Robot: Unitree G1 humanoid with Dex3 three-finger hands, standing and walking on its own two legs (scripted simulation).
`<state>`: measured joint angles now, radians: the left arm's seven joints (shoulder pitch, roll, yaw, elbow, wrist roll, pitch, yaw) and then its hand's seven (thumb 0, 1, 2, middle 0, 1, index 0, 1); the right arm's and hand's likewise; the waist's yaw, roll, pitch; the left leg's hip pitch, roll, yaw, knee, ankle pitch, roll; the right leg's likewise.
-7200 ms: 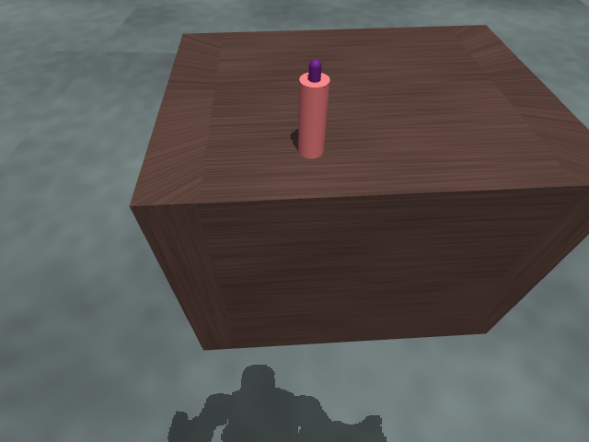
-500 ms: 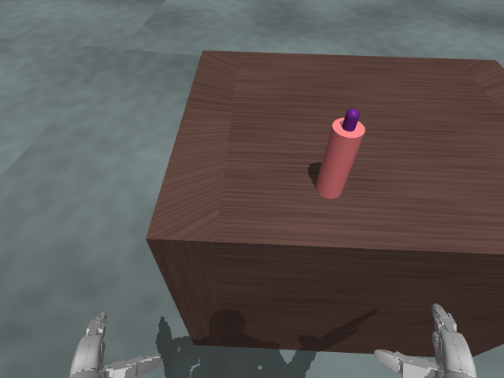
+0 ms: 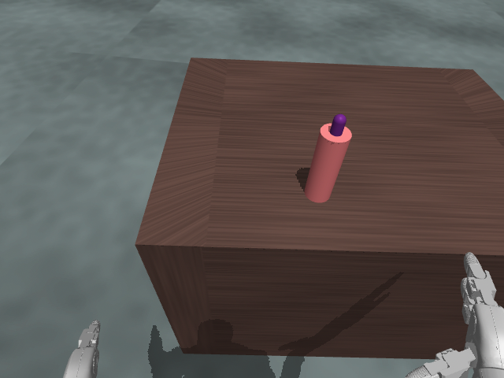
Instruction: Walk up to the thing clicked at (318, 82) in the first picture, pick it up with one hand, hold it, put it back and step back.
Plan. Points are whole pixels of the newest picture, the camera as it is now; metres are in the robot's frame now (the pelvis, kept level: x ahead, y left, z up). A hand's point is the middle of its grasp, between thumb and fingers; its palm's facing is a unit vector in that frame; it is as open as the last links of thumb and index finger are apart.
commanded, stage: rise first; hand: right
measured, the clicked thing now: (327, 158) +0.49 -0.15 +0.07
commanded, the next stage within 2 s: go down in 0.80 s
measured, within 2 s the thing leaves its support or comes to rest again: neither
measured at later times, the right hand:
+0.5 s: hand (469, 320) +0.17 -0.25 +0.10, palm faces +0.35 +0.85 -0.40, open 17.7 cm
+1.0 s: hand (486, 316) +0.16 -0.25 +0.13, palm faces +0.38 +0.83 -0.41, open 17.6 cm
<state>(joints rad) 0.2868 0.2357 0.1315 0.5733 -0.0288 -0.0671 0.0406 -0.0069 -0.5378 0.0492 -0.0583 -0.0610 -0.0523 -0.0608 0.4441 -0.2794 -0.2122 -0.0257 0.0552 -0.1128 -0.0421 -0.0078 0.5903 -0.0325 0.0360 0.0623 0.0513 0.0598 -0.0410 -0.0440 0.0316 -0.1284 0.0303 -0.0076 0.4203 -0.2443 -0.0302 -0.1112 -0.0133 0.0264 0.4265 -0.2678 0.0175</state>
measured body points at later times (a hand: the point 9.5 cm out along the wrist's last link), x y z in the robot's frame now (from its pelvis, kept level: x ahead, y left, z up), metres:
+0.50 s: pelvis -0.02 +0.01 +0.00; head -0.02 +0.03 +0.45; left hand +0.15 +0.26 -0.09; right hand +0.14 -0.29 +0.13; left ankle -0.01 +0.14 -0.74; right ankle -0.02 -0.13 -0.74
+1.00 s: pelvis -0.02 +0.01 +0.00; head -0.03 +0.03 +0.45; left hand +0.14 +0.26 -0.09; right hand +0.14 -0.29 +0.16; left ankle -0.01 +0.14 -0.74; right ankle -0.02 -0.13 -0.74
